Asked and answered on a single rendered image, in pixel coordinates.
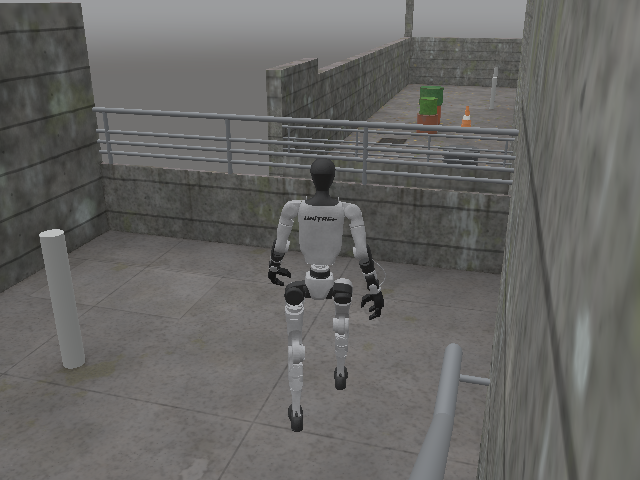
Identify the left robot hand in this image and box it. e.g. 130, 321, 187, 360
268, 267, 291, 286

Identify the robot left upper arm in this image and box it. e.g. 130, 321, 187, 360
274, 200, 302, 253

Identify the right robot forearm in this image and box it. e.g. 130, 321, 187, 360
359, 244, 381, 294

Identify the robot left shin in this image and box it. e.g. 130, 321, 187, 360
288, 346, 303, 417

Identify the robot right upper arm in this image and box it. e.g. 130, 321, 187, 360
342, 202, 369, 260

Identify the right robot foot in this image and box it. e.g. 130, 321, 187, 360
334, 366, 348, 390

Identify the left robot forearm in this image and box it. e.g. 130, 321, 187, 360
268, 238, 285, 272

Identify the right robot hand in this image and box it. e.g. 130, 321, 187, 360
361, 291, 384, 320

